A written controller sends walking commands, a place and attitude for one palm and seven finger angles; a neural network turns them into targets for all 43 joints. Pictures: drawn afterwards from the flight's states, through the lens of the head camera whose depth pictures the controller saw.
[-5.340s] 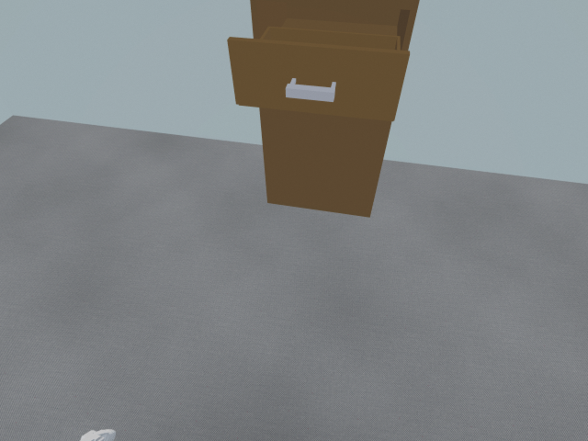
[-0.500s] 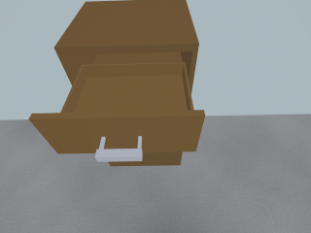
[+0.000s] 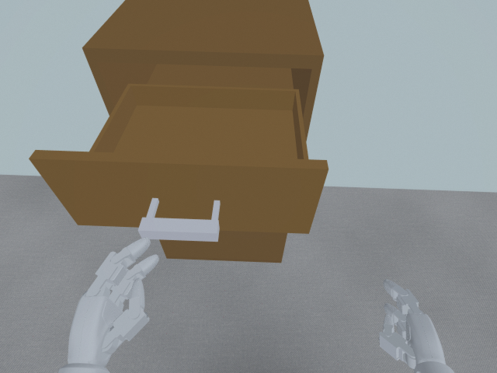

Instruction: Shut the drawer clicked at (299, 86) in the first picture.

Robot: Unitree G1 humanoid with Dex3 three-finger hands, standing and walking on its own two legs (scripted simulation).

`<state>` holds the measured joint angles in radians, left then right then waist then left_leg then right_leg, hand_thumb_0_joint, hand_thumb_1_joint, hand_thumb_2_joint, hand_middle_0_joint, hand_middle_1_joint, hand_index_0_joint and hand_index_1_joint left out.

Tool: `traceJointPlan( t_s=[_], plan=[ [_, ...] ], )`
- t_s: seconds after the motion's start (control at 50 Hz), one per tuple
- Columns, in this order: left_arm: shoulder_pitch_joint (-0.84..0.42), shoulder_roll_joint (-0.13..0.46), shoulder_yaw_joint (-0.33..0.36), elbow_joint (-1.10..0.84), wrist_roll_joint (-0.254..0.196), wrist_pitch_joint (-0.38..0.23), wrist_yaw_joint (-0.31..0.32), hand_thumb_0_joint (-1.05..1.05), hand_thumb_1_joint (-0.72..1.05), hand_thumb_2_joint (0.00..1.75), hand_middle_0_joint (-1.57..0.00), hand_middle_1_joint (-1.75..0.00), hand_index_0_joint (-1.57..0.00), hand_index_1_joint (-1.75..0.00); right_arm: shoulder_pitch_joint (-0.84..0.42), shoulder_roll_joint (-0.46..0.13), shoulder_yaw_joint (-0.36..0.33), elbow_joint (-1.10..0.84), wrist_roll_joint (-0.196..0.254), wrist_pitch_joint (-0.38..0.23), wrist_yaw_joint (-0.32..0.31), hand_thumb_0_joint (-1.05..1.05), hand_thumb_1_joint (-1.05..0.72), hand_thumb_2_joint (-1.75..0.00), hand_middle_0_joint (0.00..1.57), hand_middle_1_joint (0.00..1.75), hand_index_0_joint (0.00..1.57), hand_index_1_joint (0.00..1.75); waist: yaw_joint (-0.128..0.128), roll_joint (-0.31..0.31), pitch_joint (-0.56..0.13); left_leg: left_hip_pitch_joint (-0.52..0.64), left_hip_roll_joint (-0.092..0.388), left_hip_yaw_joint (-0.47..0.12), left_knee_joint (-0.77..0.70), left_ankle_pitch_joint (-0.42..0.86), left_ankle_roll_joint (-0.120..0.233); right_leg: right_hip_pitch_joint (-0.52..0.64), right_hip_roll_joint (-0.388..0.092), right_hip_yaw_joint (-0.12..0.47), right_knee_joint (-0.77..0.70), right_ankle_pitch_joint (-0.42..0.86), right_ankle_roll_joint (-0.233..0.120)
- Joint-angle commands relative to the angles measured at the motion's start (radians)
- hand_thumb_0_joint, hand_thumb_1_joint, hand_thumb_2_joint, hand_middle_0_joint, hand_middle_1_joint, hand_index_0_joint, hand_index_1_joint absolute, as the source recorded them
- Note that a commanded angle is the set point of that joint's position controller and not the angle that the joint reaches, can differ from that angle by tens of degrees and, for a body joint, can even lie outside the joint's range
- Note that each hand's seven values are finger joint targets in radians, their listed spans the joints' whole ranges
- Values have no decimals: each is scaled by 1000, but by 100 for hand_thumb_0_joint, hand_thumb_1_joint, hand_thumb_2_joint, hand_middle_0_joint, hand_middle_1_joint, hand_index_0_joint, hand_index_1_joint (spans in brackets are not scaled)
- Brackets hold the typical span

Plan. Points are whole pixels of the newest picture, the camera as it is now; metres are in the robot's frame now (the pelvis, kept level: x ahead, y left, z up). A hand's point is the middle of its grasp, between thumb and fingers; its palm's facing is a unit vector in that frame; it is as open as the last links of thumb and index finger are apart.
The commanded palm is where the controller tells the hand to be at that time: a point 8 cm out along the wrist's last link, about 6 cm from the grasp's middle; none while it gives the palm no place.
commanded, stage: raise the hand and make a fist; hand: left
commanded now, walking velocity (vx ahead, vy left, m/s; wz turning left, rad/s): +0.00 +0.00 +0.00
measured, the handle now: (182, 217) +0.35 +0.13 +0.07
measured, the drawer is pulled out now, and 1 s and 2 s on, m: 0.30 0.30 0.30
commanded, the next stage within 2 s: bring the fist close to the handle in 1.60 s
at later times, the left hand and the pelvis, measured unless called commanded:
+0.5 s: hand (135, 329) +0.18 +0.16 +0.07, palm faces +0.01 -1.00 -0.03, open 4.0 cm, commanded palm +0.13 +0.20 +0.07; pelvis +0.00 +0.00 -0.01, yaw +2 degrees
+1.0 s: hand (127, 304) +0.18 +0.15 +0.13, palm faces +0.01 -1.00 -0.04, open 3.1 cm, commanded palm +0.14 +0.20 +0.14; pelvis +0.02 +0.03 +0.01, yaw +2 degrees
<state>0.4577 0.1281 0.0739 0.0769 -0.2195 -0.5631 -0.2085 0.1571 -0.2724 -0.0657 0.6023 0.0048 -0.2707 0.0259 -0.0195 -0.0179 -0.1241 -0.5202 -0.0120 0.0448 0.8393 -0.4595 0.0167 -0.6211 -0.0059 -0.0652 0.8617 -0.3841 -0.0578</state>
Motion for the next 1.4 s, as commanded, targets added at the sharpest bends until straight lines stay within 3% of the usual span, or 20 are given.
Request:
traceJointPlan(
  t_s=[0.0,0.06,0.1,0.14,0.18,0.24,0.28,0.34,0.4,0.44,0.52,0.56,0.66,0.72,0.74,0.88,0.98,1.12,1.24,1.38],
  plan=[
    [223,120,84,-203,-43,-13,-82,0,90,90,-52,-65,-52,-65,-103,-93,-26,-271,35,-4,-4,0,-90,-90,20,30,20,30,73,-37,-89,-225,-44,9,18,124,-3,141,-37,130,-91,39,31],
    [57,148,84,-447,-38,11,-9,0,90,90,-58,-71,-58,-71,-40,-71,-17,-295,32,3,-26,0,-90,-90,20,30,20,30,33,77,-137,-187,-27,-18,50,112,6,90,-32,155,-100,-43,33],
    [55,116,46,-514,-30,-6,28,0,90,90,-62,-75,-62,-75,9,-63,-8,-288,24,3,-31,0,-90,-90,20,30,20,30,3,74,-151,-148,-10,-43,67,177,13,75,-15,115,-68,77,30],
    [-29,118,-6,-587,-11,-36,25,0,90,90,-66,-80,-66,-80,27,-74,3,-277,21,-7,-34,0,-90,-90,20,30,20,30,-43,41,-180,-144,0,-55,106,203,20,59,-15,119,-44,149,41],
    [-15,107,-42,-528,1,-27,-2,0,90,90,-70,-84,-70,-84,28,-77,14,-261,24,-18,-36,0,-90,-90,20,30,20,30,-50,69,-135,-148,5,-66,99,183,19,31,-12,104,-52,109,35],
    [41,147,-18,-441,0,58,-43,0,90,90,-76,-91,-76,-91,10,-80,20,-262,38,-22,-44,0,-90,-90,20,30,20,30,-28,22,-104,-181,1,-67,77,138,19,65,-20,122,-106,15,42],
    [97,156,10,-444,-13,129,-51,0,90,90,-80,-95,-80,-95,1,-70,24,-278,46,-18,-51,0,-90,-90,20,30,20,30,4,2,-148,-174,-5,-65,44,140,15,143,-35,130,-135,-3,49],
    [187,172,86,-434,-32,212,-13,0,90,90,-86,-101,-86,-101,-32,-46,28,-277,50,-6,-60,0,-90,-90,20,30,20,30,51,-42,-159,-169,-5,-64,4,170,10,226,-45,122,-148,51,56],
    [202,126,58,-532,-40,207,31,0,90,90,-92,-108,-92,-108,-36,-34,35,-276,45,-18,-58,0,-90,-90,20,30,20,30,57,-28,-134,-143,-2,-64,-32,195,8,232,-38,89,-140,94,50],
    [179,131,43,-562,-27,187,57,0,90,90,-96,-112,-96,-112,-34,-40,35,-270,42,-36,-54,0,-90,-90,20,30,20,30,44,-54,-98,-139,3,-66,-40,185,10,203,-30,77,-141,65,50],
    [192,88,-39,-624,-2,155,73,0,90,90,-104,-121,-104,-121,-2,-55,36,-271,38,-71,-45,0,-90,-90,20,30,20,30,25,3,-78,-92,5,-65,-58,166,13,153,-23,47,-138,20,43],
    [187,89,-57,-644,11,161,82,0,90,90,-108,-125,-108,-125,6,-63,33,-272,38,-75,-44,0,-90,-90,20,30,20,30,16,-34,-84,-87,6,-69,-64,154,17,153,-22,45,-142,6,46],
    [221,110,-55,-721,45,202,118,0,90,90,-118,-136,-118,-136,14,-61,34,-288,39,-66,-45,0,-90,-90,20,30,20,30,33,37,-99,-35,9,-69,-91,201,16,180,-16,14,-121,86,37],
    [215,95,-70,-750,47,230,132,0,90,90,-124,-143,-124,-143,17,-57,39,-298,40,-57,-47,0,-90,-90,20,30,20,30,35,38,-75,-6,15,-72,-105,231,13,184,-11,-1,-122,130,37],
    [211,104,-63,-742,51,244,137,0,90,90,-126,-145,-126,-145,14,-58,39,-297,42,-51,-47,0,-90,-90,20,30,20,30,31,4,-72,-4,17,-73,-107,237,15,193,-10,1,-129,139,39],
    [203,74,-120,-829,64,333,121,0,90,90,-140,-160,-140,-160,17,-50,61,-308,48,-40,-39,0,-90,-90,20,30,20,30,38,52,-53,83,29,-86,-144,367,6,231,-8,-20,-134,248,38],
    [226,77,-116,-886,68,388,119,0,90,90,-140,-160,-140,-160,2,-41,69,-302,50,-27,-34,0,-90,-90,20,30,20,30,47,38,-33,123,37,-91,-170,412,1,259,-8,-27,-156,280,40],
    [226,84,-110,-963,60,427,118,0,90,90,-140,-160,-140,-160,-13,-38,79,-297,53,-32,-32,0,-90,-90,20,30,20,30,52,22,-48,158,34,-93,-193,411,3,299,-10,-28,-181,300,43],
    [210,83,-111,-930,57,470,109,0,90,90,-140,-160,-140,-160,-37,-45,81,-285,62,-35,-34,0,-90,-90,20,30,20,30,50,-5,18,140,29,-96,-223,333,7,305,-8,-28,-210,247,40],
    [226,90,-98,-966,53,458,122,0,90,90,-140,-160,-140,-160,-36,-38,81,-291,59,-42,-35,0,-90,-90,20,30,20,30,60,13,-6,148,18,-77,-221,306,15,328,-13,-16,-229,233,40]
  ],
)
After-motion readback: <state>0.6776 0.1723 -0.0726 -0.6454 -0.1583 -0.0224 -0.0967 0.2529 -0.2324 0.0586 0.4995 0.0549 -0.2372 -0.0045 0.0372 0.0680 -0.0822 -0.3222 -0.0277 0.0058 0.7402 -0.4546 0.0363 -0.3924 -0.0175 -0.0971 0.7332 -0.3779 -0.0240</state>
